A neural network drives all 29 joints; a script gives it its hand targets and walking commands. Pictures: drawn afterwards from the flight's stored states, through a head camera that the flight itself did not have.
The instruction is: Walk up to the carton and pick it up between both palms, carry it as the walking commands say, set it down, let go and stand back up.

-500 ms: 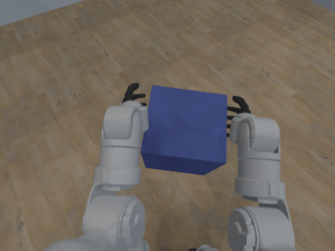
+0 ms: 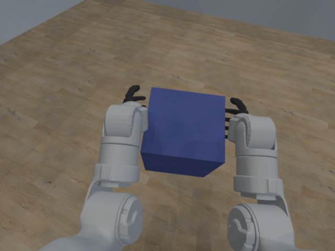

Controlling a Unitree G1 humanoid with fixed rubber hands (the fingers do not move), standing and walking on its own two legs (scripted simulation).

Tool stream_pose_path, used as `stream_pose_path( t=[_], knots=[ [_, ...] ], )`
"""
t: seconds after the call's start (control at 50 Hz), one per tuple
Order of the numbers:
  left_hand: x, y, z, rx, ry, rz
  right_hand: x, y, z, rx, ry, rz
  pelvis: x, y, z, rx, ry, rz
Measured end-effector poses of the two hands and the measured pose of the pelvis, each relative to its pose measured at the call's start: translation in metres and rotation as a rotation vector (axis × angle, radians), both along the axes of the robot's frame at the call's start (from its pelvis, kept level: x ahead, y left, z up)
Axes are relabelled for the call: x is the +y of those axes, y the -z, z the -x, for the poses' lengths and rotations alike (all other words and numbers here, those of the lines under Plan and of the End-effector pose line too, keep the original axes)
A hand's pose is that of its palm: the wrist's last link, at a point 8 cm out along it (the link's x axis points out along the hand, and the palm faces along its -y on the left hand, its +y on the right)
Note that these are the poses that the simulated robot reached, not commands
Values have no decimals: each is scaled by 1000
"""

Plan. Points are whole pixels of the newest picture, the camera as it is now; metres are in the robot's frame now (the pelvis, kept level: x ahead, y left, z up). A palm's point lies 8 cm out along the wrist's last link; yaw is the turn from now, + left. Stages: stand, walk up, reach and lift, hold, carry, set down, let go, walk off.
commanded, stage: carry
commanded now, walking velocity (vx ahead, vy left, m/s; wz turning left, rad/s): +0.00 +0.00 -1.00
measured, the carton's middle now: (180, 137) +0.40 +0.02 +0.03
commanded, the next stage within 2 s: none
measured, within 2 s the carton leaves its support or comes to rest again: neither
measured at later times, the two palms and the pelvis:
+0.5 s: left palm (224, 118) +0.37 -0.07 +0.15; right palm out of the picture +0.25 -0.28 +0.13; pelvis -0.04 -0.01 +0.00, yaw -30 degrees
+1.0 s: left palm (328, 180) +0.25 -0.23 +0.14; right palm out of the picture +0.05 -0.36 +0.14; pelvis -0.07 +0.02 +0.02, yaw -57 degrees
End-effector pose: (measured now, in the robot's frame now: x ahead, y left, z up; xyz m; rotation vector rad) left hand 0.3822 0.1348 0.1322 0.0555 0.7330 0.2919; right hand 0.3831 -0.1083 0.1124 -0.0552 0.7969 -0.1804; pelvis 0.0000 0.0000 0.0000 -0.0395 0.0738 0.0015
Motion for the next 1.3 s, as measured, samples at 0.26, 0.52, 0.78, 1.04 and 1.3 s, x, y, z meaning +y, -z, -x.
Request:
stream_pose_path(
  t=[0.26, 0.52, 0.78, 1.04, 1.3],
  knots=[
    [-109, 8, -11, 15, 319, 69, -98, -12, 63, 12, 337, 47, 18, -4, 18, -9, 256, -53],
    [-213, -17, 16, -3, 538, -16, -180, -16, 137, 1, 504, 13, -11, 0, 39, -29, 533, 5],
    [-335, 5, 95, 57, 856, 7, -258, -11, 274, 53, 859, 7, 3, -10, 66, -24, 756, -45],
    [-370, -18, 141, 57, 1053, -4, -251, -28, 352, 64, 1030, 20, 19, -18, 80, -48, 1043, 3],
    [-455, 7, 288, 72, 1343, -109, -274, 6, 524, 95, 1299, -60, 15, -5, 127, -31, 1262, -4]
  ],
)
